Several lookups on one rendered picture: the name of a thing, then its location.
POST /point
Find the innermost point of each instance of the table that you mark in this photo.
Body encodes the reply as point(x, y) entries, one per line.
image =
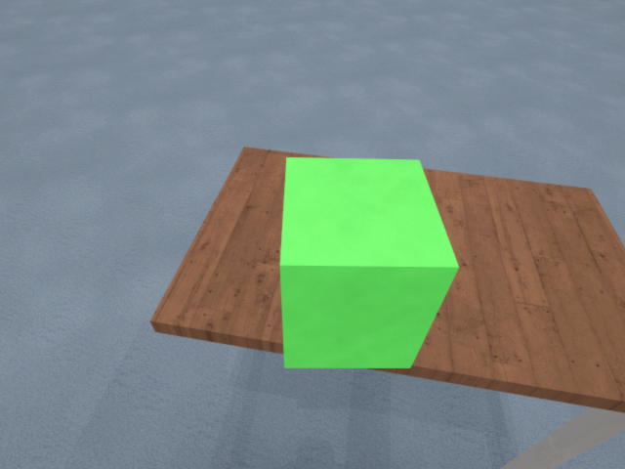
point(536, 308)

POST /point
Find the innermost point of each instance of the carton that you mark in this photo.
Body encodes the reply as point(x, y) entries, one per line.
point(365, 262)

